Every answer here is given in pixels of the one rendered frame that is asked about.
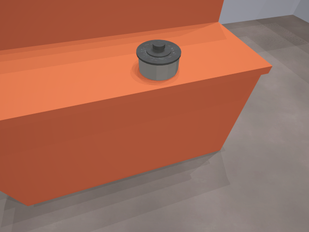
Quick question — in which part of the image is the lid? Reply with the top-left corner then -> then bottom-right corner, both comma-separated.
136,40 -> 181,66

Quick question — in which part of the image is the knob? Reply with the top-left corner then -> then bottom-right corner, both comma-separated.
153,40 -> 165,50

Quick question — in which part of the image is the table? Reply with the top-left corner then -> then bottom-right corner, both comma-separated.
0,0 -> 272,206

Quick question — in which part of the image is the pot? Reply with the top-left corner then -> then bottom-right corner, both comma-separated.
139,59 -> 179,81

